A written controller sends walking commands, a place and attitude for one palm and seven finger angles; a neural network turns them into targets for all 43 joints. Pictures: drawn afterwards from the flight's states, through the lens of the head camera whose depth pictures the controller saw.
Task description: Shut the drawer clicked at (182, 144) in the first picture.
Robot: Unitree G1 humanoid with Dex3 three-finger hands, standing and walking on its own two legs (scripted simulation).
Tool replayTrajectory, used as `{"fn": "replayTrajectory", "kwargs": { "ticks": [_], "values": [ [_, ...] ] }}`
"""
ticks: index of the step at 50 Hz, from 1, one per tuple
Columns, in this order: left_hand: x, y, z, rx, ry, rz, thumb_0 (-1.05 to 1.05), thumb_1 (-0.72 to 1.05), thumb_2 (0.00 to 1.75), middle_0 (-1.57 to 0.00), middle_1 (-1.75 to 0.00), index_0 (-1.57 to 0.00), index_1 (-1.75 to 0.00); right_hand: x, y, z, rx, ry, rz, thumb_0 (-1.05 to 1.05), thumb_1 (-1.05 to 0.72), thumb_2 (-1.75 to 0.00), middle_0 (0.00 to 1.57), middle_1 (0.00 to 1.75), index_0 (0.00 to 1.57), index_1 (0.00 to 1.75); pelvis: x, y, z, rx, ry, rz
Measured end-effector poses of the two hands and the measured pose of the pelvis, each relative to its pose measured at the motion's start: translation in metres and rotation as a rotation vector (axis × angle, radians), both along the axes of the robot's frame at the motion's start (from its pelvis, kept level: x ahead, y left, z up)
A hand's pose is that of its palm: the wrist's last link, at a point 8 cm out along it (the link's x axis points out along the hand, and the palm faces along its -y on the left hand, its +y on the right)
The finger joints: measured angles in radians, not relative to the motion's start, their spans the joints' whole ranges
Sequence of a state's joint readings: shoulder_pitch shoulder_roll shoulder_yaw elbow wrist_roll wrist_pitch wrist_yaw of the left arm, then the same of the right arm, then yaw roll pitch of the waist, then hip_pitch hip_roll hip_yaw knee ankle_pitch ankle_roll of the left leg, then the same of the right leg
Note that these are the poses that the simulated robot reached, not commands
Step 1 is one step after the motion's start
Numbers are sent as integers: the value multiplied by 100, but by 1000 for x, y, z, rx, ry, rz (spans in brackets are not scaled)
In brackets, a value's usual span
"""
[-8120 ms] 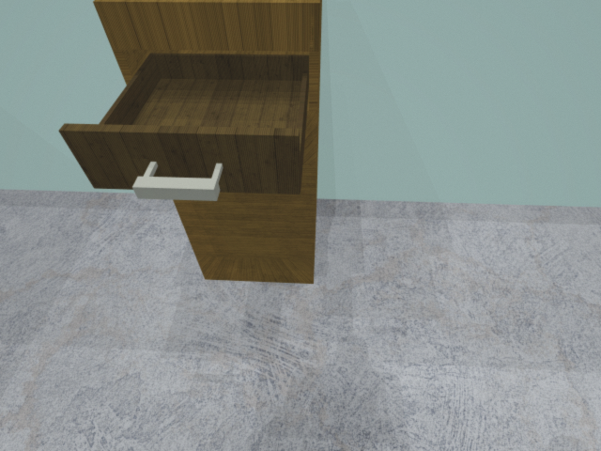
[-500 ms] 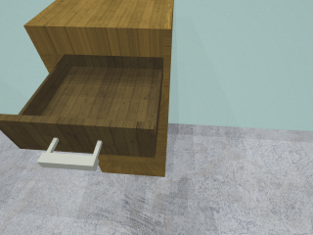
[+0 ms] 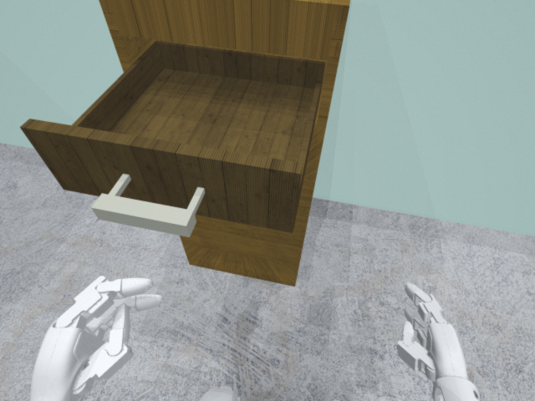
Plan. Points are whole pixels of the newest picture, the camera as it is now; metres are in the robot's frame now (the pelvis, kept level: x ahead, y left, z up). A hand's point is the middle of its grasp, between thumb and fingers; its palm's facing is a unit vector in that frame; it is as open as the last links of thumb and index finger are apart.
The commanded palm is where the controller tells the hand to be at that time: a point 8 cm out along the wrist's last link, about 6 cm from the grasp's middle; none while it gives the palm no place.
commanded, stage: raise the hand and make a fist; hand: left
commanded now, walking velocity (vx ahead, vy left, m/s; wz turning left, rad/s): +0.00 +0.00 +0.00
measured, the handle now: (153, 201) +0.34 +0.21 +0.13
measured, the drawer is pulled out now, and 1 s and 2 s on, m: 0.29 0.29 0.29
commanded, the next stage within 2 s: bring the fist close to the handle in 1.32 s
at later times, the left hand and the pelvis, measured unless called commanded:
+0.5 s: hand (124, 322) +0.17 +0.18 +0.14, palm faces -0.06 -0.99 -0.10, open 3.1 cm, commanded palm +0.12 +0.24 +0.16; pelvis +0.02 +0.03 +0.02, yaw -2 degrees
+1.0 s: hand (72, 282) +0.17 +0.19 +0.23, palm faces +0.02 -0.98 -0.21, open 3.2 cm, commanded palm +0.11 +0.24 +0.23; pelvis +0.04 +0.00 +0.04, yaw -2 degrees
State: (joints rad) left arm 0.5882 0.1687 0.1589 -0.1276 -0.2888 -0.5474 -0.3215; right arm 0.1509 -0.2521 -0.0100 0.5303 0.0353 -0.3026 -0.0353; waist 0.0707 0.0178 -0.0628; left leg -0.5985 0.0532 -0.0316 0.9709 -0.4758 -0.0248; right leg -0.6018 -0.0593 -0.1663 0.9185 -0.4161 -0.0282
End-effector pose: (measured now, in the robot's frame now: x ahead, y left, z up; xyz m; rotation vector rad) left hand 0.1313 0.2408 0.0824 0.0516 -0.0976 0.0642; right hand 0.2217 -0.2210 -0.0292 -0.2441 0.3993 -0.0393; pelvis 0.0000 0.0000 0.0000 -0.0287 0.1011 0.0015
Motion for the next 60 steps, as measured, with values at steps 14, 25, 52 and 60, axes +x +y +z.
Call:
{"fn": "replayTrajectory", "kwargs": {
  "ticks": [14,25,52,60],
  "values": [
    [33,9,39,37,143,-39,1,90,90,-89,-104,-89,-104,-76,18,-20,125,162,-193,2,-90,-90,21,30,21,30,14,18,19,17,-46,-61],
    [21,-7,58,47,83,-122,1,90,90,-111,-128,-111,-128,-31,12,15,39,-26,-91,2,-91,-90,20,30,20,30,17,26,22,2,-65,-34],
    [17,3,152,160,-37,-55,1,89,90,-140,-159,-140,-159,16,21,47,141,-166,18,2,-90,-90,21,30,21,30,36,-1,44,13,-160,-32],
    [22,4,134,134,73,-55,1,89,90,-141,-160,-140,-160,2,-4,47,121,-155,-33,2,-91,-90,21,30,20,30,31,-13,46,16,-165,-45]
  ]
}}
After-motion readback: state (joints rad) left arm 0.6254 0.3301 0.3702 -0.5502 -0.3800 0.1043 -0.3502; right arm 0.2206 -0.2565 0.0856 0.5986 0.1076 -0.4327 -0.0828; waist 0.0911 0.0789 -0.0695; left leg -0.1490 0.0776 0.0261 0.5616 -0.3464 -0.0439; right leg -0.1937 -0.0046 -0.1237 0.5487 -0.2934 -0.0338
